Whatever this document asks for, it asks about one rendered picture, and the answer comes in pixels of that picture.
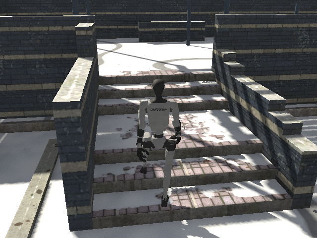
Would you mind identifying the left robot upper arm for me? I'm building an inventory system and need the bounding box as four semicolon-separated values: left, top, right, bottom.
138;100;148;129

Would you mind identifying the robot left hand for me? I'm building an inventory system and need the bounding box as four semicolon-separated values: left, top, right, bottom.
137;148;149;162

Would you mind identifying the robot right hand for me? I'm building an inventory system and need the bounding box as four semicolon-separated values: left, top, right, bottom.
169;135;181;144

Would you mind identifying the right robot upper arm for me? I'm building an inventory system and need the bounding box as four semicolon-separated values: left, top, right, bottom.
169;100;180;127

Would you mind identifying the right robot shin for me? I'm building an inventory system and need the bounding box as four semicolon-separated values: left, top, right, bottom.
162;167;172;200

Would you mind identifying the humanoid robot head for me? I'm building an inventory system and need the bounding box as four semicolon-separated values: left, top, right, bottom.
150;79;167;103

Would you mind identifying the right robot forearm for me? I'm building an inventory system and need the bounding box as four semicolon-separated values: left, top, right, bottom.
174;121;181;137

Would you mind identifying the left robot forearm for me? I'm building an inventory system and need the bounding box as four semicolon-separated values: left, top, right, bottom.
136;122;144;148

